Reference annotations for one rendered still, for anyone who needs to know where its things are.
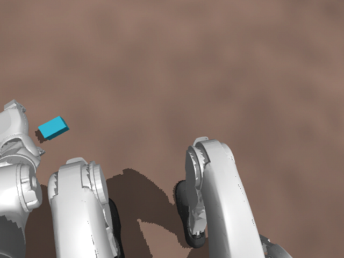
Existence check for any right robot foot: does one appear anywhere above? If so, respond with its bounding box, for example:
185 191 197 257
175 180 206 248

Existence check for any left robot arm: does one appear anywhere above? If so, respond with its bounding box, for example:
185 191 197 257
0 134 42 258

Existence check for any left robot foot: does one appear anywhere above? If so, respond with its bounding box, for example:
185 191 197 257
109 198 125 258

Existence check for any small box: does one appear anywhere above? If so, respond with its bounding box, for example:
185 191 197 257
38 116 69 140

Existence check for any right robot hand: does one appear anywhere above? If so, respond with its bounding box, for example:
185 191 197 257
259 234 293 258

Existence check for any left robot hand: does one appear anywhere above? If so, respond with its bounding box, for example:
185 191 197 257
0 99 45 156

